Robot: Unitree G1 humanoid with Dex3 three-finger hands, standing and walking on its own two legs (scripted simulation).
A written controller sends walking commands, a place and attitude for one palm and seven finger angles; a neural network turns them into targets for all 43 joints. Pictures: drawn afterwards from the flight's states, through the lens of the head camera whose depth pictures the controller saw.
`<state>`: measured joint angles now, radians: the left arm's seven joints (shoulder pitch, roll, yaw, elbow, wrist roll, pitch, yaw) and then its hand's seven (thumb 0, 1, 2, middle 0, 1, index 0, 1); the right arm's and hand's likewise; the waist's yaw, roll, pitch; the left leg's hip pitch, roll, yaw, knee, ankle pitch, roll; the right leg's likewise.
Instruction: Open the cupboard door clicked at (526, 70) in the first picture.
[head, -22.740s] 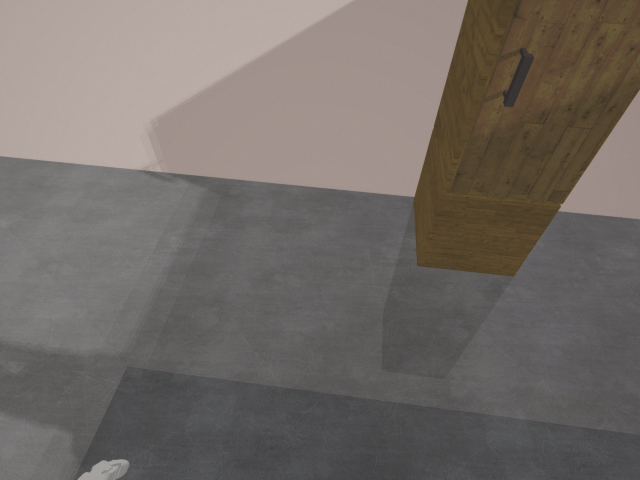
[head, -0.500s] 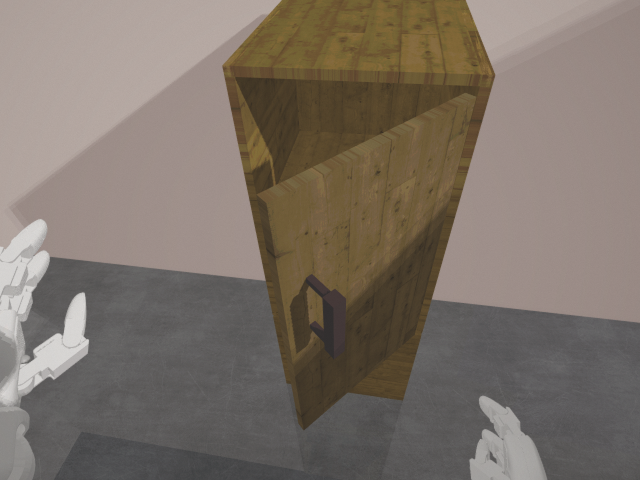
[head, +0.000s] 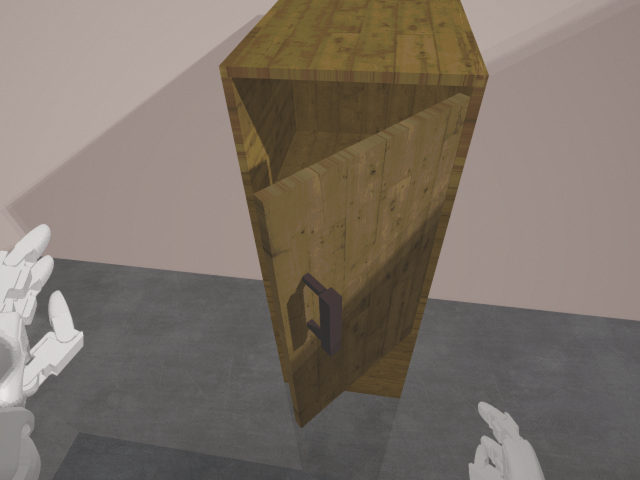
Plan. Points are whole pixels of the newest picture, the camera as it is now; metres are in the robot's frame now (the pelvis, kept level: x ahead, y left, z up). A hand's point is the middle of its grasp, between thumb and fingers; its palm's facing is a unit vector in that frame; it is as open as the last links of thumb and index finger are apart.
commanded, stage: step back with the hand held close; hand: left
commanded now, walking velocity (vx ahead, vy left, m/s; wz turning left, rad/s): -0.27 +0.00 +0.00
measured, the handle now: (321, 314) +0.32 +0.05 +0.04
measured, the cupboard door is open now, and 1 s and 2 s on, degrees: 49 49 49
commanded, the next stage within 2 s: stop stepping back and stand still in 1.16 s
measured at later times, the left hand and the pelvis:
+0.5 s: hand (37, 394) +0.14 +0.27 +0.16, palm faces +0.43 -0.75 -0.50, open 7.4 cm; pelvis -0.07 +0.01 -0.01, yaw -1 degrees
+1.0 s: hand out of the picture +0.05 +0.26 +0.16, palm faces +0.49 -0.73 -0.47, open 7.4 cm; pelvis -0.15 +0.00 -0.03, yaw +4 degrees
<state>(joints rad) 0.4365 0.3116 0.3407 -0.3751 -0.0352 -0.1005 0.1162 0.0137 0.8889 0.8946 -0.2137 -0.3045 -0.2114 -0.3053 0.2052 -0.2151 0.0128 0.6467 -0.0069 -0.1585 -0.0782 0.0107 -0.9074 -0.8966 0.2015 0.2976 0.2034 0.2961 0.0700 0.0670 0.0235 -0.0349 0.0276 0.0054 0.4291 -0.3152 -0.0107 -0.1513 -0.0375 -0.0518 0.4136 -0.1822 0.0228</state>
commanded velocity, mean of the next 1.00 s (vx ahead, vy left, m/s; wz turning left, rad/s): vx -0.31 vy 0.00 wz -0.02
